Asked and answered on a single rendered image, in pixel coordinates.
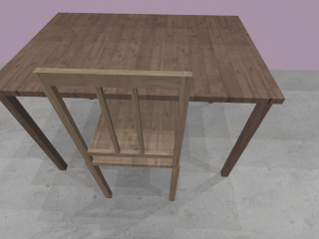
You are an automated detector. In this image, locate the chair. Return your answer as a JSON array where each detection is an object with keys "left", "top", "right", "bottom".
[{"left": 32, "top": 68, "right": 193, "bottom": 201}]

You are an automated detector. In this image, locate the table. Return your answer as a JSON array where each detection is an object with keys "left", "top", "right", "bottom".
[{"left": 0, "top": 12, "right": 285, "bottom": 177}]

